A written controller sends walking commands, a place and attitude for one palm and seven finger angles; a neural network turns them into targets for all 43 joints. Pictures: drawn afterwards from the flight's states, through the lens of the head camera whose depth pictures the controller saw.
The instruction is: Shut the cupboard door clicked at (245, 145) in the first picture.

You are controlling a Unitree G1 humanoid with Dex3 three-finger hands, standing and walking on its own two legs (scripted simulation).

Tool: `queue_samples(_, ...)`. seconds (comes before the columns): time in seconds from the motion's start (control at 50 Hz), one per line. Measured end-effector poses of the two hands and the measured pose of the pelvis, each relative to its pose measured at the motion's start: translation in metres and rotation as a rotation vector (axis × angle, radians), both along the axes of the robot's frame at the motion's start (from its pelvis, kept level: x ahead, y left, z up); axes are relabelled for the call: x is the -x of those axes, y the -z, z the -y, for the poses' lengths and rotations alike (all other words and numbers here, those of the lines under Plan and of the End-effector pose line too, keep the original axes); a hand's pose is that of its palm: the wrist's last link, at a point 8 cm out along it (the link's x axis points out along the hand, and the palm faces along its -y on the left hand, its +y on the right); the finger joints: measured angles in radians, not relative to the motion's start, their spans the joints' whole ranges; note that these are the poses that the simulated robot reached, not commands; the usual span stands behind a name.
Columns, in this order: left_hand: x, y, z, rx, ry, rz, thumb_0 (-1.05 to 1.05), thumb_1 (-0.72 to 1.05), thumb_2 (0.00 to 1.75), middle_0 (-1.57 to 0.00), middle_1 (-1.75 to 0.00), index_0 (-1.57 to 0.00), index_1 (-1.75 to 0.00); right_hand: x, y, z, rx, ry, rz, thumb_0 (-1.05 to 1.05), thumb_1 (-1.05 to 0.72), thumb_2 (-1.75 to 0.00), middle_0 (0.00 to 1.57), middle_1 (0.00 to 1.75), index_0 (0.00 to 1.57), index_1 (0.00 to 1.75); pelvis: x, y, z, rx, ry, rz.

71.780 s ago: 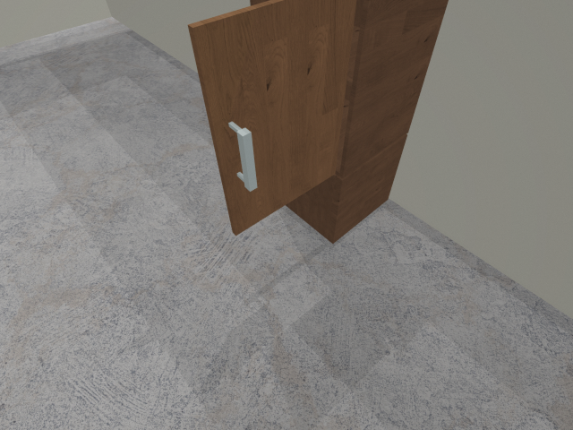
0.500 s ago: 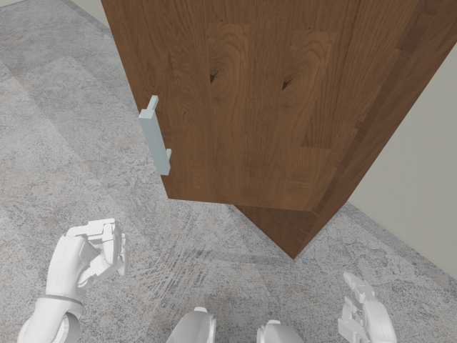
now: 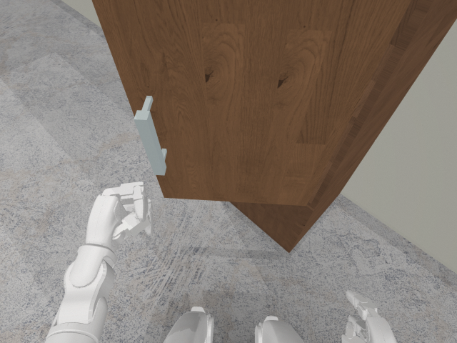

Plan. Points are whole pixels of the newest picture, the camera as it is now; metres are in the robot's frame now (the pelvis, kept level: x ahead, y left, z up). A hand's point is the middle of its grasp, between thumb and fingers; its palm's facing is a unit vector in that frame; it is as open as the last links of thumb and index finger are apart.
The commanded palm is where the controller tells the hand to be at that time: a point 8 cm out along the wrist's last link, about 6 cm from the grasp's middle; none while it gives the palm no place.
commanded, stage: bring the fist close to the handle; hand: left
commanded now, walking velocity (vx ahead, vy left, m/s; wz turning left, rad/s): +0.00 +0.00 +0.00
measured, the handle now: (154, 138) +0.49 +0.18 +0.05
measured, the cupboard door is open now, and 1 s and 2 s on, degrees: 41 41 24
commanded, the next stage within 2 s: push the door shut along its arc in 0.78 s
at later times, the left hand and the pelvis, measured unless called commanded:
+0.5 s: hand (163, 169) +0.40 +0.14 +0.06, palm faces -0.02 -1.00 -0.03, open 3.1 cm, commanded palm +0.37 +0.20 +0.05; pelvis +0.00 +0.00 +0.00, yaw -1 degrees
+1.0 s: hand (168, 177) +0.39 +0.13 +0.05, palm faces -0.07 -1.00 -0.03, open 3.1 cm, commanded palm +0.38 +0.19 +0.05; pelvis +0.00 -0.01 +0.00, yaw +0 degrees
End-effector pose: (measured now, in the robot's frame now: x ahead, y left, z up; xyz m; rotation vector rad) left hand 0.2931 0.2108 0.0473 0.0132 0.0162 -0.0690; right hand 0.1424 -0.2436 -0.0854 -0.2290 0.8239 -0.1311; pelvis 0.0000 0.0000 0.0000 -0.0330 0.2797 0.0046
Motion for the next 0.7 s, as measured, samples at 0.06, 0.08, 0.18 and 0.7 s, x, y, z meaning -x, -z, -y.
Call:
queue_samples(0.06, -0.012, -0.003, 0.006, 0.002, 0.001, 0.032, 0.02, 0.90, 0.90, -1.30, -1.50, -1.30, -1.50, 0.002, 0.002, 0.000, 0.007, 0.000, -0.014, 0.02, -0.91, -0.90, 0.20, 0.30, 0.20, 0.30, 0.001, 0.001, -0.001, 0.001, -0.001, -0.005)
queue_samples(0.08, -0.016, -0.005, 0.008, 0.001, -0.001, 0.046, 0.02, 0.90, 0.90, -1.30, -1.50, -1.30, -1.50, 0.003, 0.003, 0.000, 0.008, 0.000, -0.019, 0.02, -0.91, -0.90, 0.20, 0.30, 0.20, 0.30, 0.001, 0.001, -0.001, 0.000, 0.000, -0.007)
queue_samples(0.18, -0.041, -0.012, 0.013, -0.018, -0.012, 0.073, 0.02, 0.90, 0.90, -1.30, -1.50, -1.30, -1.50, 0.007, 0.007, -0.001, -0.002, 0.005, -0.047, 0.02, -0.91, -0.90, 0.20, 0.30, 0.20, 0.30, 0.001, 0.001, -0.002, -0.002, 0.003, -0.015)
queue_samples(0.7, -0.065, -0.004, 0.010, -0.007, -0.064, 0.014, 0.02, 0.90, 0.90, -1.29, -1.50, -1.30, -1.50, 0.045, 0.012, 0.020, -0.016, 0.084, -0.193, 0.02, -0.91, -0.90, 0.20, 0.30, 0.20, 0.30, -0.005, -0.007, 0.008, -0.024, 0.024, -0.023)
